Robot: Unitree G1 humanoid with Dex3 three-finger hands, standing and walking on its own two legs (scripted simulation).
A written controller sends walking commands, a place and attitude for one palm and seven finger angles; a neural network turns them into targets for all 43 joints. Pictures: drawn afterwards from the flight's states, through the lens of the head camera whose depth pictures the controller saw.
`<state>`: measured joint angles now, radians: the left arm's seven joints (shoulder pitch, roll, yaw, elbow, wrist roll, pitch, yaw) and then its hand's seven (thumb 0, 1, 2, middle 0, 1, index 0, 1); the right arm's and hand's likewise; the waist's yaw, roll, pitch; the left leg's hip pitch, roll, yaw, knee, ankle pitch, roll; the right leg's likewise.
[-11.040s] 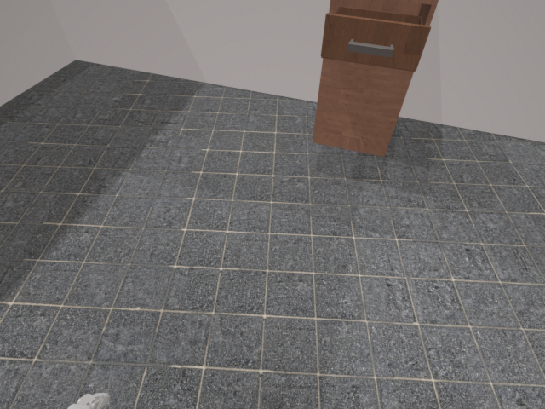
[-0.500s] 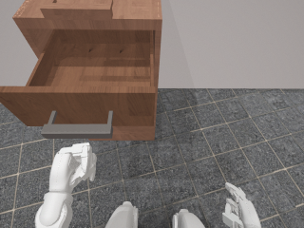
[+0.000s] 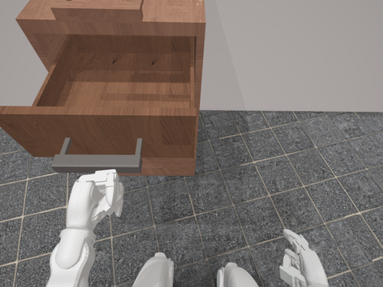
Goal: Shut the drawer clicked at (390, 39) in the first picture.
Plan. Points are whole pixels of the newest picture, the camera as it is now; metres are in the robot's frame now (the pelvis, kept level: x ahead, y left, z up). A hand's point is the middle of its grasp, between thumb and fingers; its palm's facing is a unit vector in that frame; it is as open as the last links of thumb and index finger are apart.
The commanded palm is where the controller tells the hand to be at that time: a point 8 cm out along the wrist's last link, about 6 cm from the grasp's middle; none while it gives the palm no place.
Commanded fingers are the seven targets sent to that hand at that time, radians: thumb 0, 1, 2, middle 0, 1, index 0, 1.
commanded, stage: push the drawer shut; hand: left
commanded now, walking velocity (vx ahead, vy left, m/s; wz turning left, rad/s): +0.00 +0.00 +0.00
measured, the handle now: (101, 153) +0.37 +0.21 +0.04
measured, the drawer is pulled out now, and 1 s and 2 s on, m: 0.25 0.17 0.04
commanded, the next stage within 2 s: none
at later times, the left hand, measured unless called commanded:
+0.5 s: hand (117, 186) +0.30 +0.17 +0.03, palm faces +0.01 -1.00 -0.04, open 2.6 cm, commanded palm +0.32 +0.22 +0.04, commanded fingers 0.00 0.90 0.90 -1.40 -1.60 -1.40 -1.60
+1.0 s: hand (124, 154) +0.37 +0.16 +0.04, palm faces +0.03 -1.00 -0.05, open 2.9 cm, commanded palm +0.38 +0.21 +0.04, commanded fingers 0.00 0.90 0.90 -1.40 -1.60 -1.40 -1.60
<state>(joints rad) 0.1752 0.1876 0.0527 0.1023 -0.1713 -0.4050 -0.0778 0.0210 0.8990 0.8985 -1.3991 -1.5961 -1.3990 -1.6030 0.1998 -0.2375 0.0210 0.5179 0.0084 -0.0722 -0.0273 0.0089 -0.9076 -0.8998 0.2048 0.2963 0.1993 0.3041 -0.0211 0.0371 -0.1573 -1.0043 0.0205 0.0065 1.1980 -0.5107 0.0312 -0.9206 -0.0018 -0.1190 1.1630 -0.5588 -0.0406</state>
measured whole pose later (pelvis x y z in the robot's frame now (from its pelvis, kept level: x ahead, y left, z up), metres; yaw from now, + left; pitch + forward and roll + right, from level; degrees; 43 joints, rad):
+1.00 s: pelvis -0.03 +0.01 +0.00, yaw +0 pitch +18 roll -3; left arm -0.44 0.25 0.14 0.73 -0.14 -0.46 -0.05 -0.03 0.75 0.98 -1.40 -1.60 -1.40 -1.60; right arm 0.25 -0.26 0.04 0.65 0.01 -0.06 -0.04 0.01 -0.91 -0.90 0.21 0.30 0.20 0.30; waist -0.07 0.03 -0.12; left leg -1.06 0.01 0.01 1.18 -0.44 0.05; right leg -0.98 -0.01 -0.11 1.15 -0.49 -0.03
